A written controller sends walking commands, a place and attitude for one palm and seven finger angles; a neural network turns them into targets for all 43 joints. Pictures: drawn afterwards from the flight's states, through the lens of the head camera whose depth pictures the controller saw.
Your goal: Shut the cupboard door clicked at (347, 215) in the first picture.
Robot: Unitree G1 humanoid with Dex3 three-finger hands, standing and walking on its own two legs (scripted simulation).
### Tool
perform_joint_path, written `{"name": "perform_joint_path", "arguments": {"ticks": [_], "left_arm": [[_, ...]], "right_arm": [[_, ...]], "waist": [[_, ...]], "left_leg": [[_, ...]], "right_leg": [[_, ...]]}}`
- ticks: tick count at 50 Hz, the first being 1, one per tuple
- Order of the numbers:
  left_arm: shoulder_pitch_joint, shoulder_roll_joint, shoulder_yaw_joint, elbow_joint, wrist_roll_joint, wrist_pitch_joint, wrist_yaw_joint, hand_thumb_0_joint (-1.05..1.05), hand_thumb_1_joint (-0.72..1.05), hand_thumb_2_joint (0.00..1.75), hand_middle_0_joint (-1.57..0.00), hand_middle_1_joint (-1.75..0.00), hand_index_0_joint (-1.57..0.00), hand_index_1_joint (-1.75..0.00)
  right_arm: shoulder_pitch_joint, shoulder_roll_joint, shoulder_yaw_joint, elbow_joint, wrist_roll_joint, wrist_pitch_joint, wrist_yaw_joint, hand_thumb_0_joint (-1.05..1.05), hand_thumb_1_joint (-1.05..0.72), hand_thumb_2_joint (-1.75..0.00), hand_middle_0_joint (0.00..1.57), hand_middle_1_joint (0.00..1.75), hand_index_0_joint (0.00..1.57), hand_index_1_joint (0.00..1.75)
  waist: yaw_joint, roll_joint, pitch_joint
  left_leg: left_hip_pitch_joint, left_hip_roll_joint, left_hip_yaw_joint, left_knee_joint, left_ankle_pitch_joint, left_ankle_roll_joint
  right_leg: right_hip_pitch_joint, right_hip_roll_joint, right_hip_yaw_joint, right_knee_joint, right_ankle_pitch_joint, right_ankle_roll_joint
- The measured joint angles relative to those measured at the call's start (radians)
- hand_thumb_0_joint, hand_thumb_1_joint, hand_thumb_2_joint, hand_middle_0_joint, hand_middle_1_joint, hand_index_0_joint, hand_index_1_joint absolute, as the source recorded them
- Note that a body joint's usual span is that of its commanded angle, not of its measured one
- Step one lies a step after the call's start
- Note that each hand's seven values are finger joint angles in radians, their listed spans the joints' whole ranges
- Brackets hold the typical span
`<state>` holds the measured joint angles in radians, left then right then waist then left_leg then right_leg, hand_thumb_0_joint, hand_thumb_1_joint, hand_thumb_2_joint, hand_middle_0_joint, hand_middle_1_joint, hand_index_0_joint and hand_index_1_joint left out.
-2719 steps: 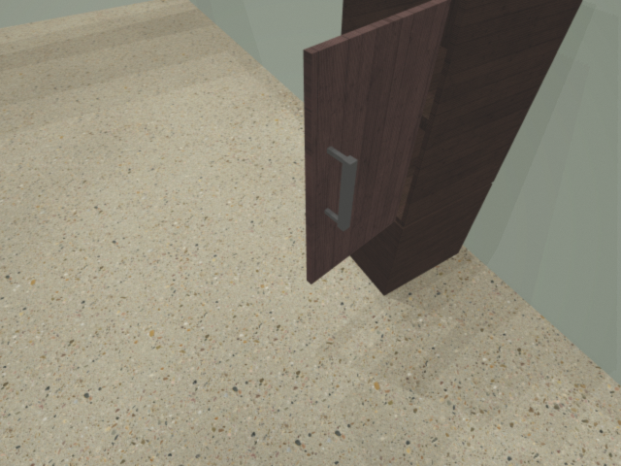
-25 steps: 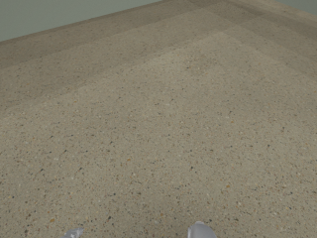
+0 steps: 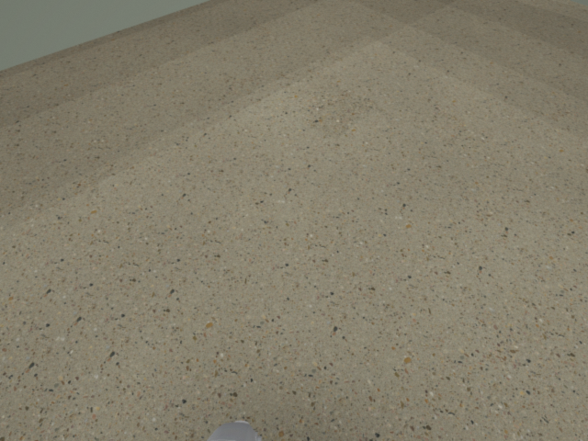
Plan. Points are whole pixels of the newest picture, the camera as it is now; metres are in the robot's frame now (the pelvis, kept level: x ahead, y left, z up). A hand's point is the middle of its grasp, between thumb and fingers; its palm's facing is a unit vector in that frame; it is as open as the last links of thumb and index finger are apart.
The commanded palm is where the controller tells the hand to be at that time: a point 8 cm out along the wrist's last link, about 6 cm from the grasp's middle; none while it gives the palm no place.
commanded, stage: turn to face it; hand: left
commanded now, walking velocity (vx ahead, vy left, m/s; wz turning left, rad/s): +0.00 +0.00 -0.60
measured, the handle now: out of the picture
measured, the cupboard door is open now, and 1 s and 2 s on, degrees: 32 32 32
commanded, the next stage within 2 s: none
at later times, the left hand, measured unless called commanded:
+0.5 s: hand (185, 391) +0.20 +0.20 -0.16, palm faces -0.30 -0.92 -0.26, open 7.4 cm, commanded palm none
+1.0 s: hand (236, 346) +0.28 +0.13 -0.17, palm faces -0.57 -0.80 -0.19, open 7.4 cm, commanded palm none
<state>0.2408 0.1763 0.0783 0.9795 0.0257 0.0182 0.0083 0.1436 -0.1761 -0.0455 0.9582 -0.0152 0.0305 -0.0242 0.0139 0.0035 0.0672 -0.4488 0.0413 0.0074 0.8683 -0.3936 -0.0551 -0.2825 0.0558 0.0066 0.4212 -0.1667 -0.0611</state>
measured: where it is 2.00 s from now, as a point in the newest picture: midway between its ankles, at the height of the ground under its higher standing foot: outside the picture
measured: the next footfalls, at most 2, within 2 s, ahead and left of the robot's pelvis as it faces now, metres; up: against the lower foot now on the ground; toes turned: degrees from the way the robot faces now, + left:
left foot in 0.12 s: +0.07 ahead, +0.14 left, +0.00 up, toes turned -4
right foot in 0.52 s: +0.02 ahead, -0.12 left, +0.00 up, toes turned -25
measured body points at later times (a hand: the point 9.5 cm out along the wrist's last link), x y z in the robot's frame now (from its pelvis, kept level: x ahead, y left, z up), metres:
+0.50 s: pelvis +0.03 +0.02 -0.01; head +0.07 +0.00 +0.44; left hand +0.22 +0.24 -0.14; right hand +0.01 -0.26 -0.15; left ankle +0.03 +0.14 -0.74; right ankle -0.01 -0.11 -0.73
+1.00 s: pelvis +0.07 +0.02 +0.00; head +0.13 +0.01 +0.44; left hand +0.31 +0.17 -0.15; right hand -0.03 -0.22 -0.13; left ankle +0.14 +0.12 -0.74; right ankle -0.03 -0.06 -0.67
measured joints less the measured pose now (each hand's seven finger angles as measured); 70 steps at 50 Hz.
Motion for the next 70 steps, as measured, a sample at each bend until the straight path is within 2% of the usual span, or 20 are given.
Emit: {"name": "perform_joint_path", "arguments": {"ticks": [5,7,10,12,15,21,26,29,32,39,42,45,48,54,57,58,60,63,66,70], "left_arm": [[0.020,0.016,0.009,-0.011,-0.002,0.023,-0.008,0.00,0.91,0.90,-0.20,-0.30,-0.20,-0.30],[0.025,0.024,0.012,-0.020,-0.009,0.033,-0.012,0.01,0.91,0.90,-0.20,-0.30,-0.20,-0.30],[0.001,0.048,0.020,-0.032,-0.005,0.047,-0.024,0.01,0.91,0.90,-0.20,-0.30,-0.20,-0.30],[-0.013,0.062,0.025,-0.046,-0.005,0.051,-0.032,0.01,0.91,0.90,-0.20,-0.30,-0.20,-0.30],[-0.026,0.078,0.028,-0.068,-0.006,0.059,-0.040,0.01,0.91,0.90,-0.19,-0.30,-0.19,-0.30],[-0.062,0.095,0.024,-0.094,-0.004,0.068,-0.048,0.01,0.91,0.90,-0.19,-0.30,-0.19,-0.30],[-0.080,0.108,0.009,-0.123,0.000,0.039,-0.051,0.01,0.91,0.90,-0.19,-0.30,-0.19,-0.30],[-0.099,0.077,-0.006,-0.122,-0.003,0.019,-0.031,0.01,0.91,0.90,-0.19,-0.30,-0.19,-0.30],[-0.093,0.061,-0.015,-0.124,-0.003,0.025,-0.018,0.01,0.91,0.90,-0.19,-0.30,-0.20,-0.30],[-0.079,0.059,-0.018,-0.107,0.002,0.047,-0.025,0.01,0.90,0.90,-0.20,-0.30,-0.20,-0.30],[-0.076,0.069,-0.011,-0.105,-0.011,0.060,-0.028,0.01,0.90,0.90,-0.20,-0.30,-0.20,-0.30],[-0.087,0.085,0.001,-0.094,-0.008,0.070,-0.035,0.01,0.90,0.90,-0.20,-0.30,-0.20,-0.30],[-0.100,0.087,0.010,-0.098,-0.009,0.073,-0.046,0.01,0.91,0.90,-0.20,-0.30,-0.20,-0.30],[-0.115,0.075,0.008,-0.115,-0.009,0.069,-0.052,0.01,0.91,0.90,-0.19,-0.30,-0.19,-0.30],[-0.109,0.074,0.000,-0.128,-0.007,0.052,-0.053,0.01,0.91,0.90,-0.19,-0.30,-0.19,-0.30],[-0.105,0.076,-0.002,-0.132,-0.003,0.039,-0.050,0.01,0.91,0.90,-0.19,-0.30,-0.19,-0.30],[-0.106,0.059,-0.010,-0.124,-0.005,0.024,-0.037,0.01,0.91,0.90,-0.19,-0.30,-0.20,-0.30],[-0.088,0.046,-0.016,-0.121,-0.007,0.023,-0.020,0.01,0.91,0.90,-0.20,-0.30,-0.20,-0.30],[-0.067,0.045,-0.020,-0.111,-0.006,0.029,-0.016,0.01,0.90,0.90,-0.20,-0.30,-0.20,-0.30],[-0.047,0.048,-0.020,-0.102,0.000,0.033,-0.018,0.01,0.90,0.90,-0.20,-0.30,-0.20,-0.30]], "right_arm": [[-0.046,-0.003,0.007,-0.051,0.007,-0.012,-0.002,0.01,-0.91,-0.90,0.20,0.30,0.20,0.30],[-0.045,-0.009,0.013,-0.071,0.003,-0.027,-0.005,0.01,-0.91,-0.90,0.20,0.30,0.20,0.30],[-0.039,-0.005,0.027,-0.088,-0.012,-0.029,-0.008,0.01,-0.91,-0.90,0.20,0.30,0.20,0.30],[-0.026,-0.007,0.034,-0.094,-0.015,-0.026,-0.011,0.01,-0.91,-0.90,0.20,0.30,0.20,0.30],[-0.007,-0.014,0.034,-0.091,-0.016,-0.020,-0.010,0.01,-0.91,-0.90,0.20,0.30,0.21,0.30],[0.031,-0.039,0.017,-0.071,-0.016,-0.015,-0.001,0.01,-0.90,-0.90,0.20,0.30,0.21,0.30],[0.081,-0.075,-0.005,-0.055,-0.007,0.000,0.009,0.01,-0.90,-0.90,0.20,0.30,0.21,0.30],[0.070,-0.115,-0.017,-0.034,0.000,0.033,-0.001,0.01,-0.91,-0.90,0.20,0.30,0.20,0.30],[0.056,-0.119,-0.016,-0.031,0.002,0.038,-0.004,0.01,-0.91,-0.90,0.20,0.30,0.20,0.30],[0.057,-0.080,0.001,-0.076,0.005,0.008,0.007,0.01,-0.91,-0.90,0.20,0.30,0.20,0.30],[0.067,-0.064,0.015,-0.086,-0.003,-0.018,0.006,0.01,-0.91,-0.90,0.20,0.30,0.20,0.30],[0.077,-0.036,0.032,-0.088,-0.016,-0.026,0.002,0.01,-0.91,-0.90,0.20,0.30,0.20,0.30],[0.087,-0.023,0.037,-0.083,-0.019,-0.023,-0.001,0.01,-0.91,-0.90,0.20,0.30,0.20,0.30],[0.093,-0.031,0.023,-0.062,-0.018,-0.016,0.005,0.01,-0.90,-0.90,0.20,0.30,0.21,0.30],[0.103,-0.048,0.009,-0.054,-0.010,-0.007,0.011,0.01,-0.90,-0.90,0.20,0.30,0.21,0.30],[0.105,-0.055,0.003,-0.052,-0.006,-0.001,0.013,0.01,-0.90,-0.90,0.20,0.30,0.21,0.30],[0.082,-0.080,-0.006,-0.041,-0.001,0.024,0.007,0.01,-0.90,-0.90,0.20,0.30,0.21,0.30],[0.046,-0.092,-0.010,-0.038,0.002,0.037,-0.002,0.01,-0.91,-0.90,0.20,0.30,0.20,0.30],[0.024,-0.089,-0.008,-0.058,0.001,0.031,0.003,0.01,-0.91,-0.90,0.20,0.30,0.20,0.30],[0.001,-0.077,-0.003,-0.084,0.004,0.023,0.008,0.01,-0.91,-0.90,0.20,0.30,0.20,0.30]], "waist": [[0.024,-0.021,-0.012],[0.022,-0.018,-0.025],[0.027,-0.040,-0.007],[0.028,-0.040,-0.001],[0.027,-0.032,0.003],[0.000,0.000,0.015],[-0.023,0.011,0.010],[-0.030,0.054,0.032],[-0.032,0.040,0.040],[-0.032,-0.025,0.019],[-0.030,-0.041,0.005],[-0.028,-0.054,0.012],[-0.025,-0.040,0.022],[-0.032,0.006,0.031],[-0.035,0.022,0.023],[-0.032,0.020,0.016],[-0.034,0.052,0.026],[-0.030,0.048,0.034],[-0.027,0.026,0.029],[-0.015,-0.004,0.021]], "left_leg": [[0.103,-0.023,-0.006,-0.233,0.063,0.006],[0.147,-0.014,-0.004,-0.328,0.109,0.036],[0.167,-0.008,0.036,-0.315,0.104,0.068],[0.196,0.005,0.059,-0.343,0.109,0.071],[0.231,0.028,0.096,-0.378,0.115,0.069],[0.259,0.083,0.172,-0.361,0.082,0.049],[0.208,0.124,0.216,-0.195,-0.013,0.012],[0.078,0.096,0.084,0.100,-0.144,-0.005],[-0.006,0.058,0.045,0.224,-0.110,-0.018],[0.051,0.017,0.048,-0.117,0.017,-0.023],[0.095,0.021,0.064,-0.239,0.091,0.028],[0.122,0.043,0.103,-0.242,0.070,0.056],[0.169,0.068,0.132,-0.304,0.092,0.050],[0.217,0.119,0.203,-0.332,0.087,0.028],[0.208,0.144,0.235,-0.257,0.038,0.004],[0.184,0.144,0.229,-0.191,-0.005,-0.001],[0.108,0.120,0.129,0.004,-0.122,-0.009],[0.009,0.065,0.053,0.211,-0.112,-0.021],[-0.035,0.043,0.038,0.212,-0.053,-0.032],[-0.020,0.023,0.027,0.068,-0.027,-0.033]], "right_leg": [[-0.020,0.012,0.061,0.058,-0.035,0.028],[-0.056,0.025,0.072,0.135,-0.100,0.041],[-0.144,0.007,0.038,0.420,-0.292,0.070],[-0.192,-0.011,0.009,0.587,-0.305,0.089],[-0.212,-0.049,-0.020,0.666,-0.281,0.110],[-0.131,-0.096,-0.059,0.458,-0.254,0.108],[0.008,-0.095,-0.079,0.161,-0.113,0.059],[-0.016,-0.069,-0.066,0.210,-0.178,0.056],[-0.005,-0.065,-0.029,0.172,-0.151,0.065],[-0.010,-0.064,0.058,0.150,-0.140,0.087],[-0.068,-0.049,0.077,0.276,-0.241,0.084],[-0.154,-0.040,0.035,0.566,-0.355,0.090],[-0.179,-0.057,-0.026,0.657,-0.342,0.103],[-0.099,-0.074,-0.082,0.425,-0.296,0.093],[-0.003,-0.073,-0.096,0.195,-0.137,0.068],[0.013,-0.073,-0.087,0.160,-0.157,0.056],[-0.002,-0.051,-0.078,0.195,-0.190,0.037],[0.010,-0.041,-0.044,0.159,-0.160,0.031],[0.026,-0.037,-0.011,0.110,-0.130,0.031],[0.030,-0.031,0.033,0.087,-0.119,0.038]]}}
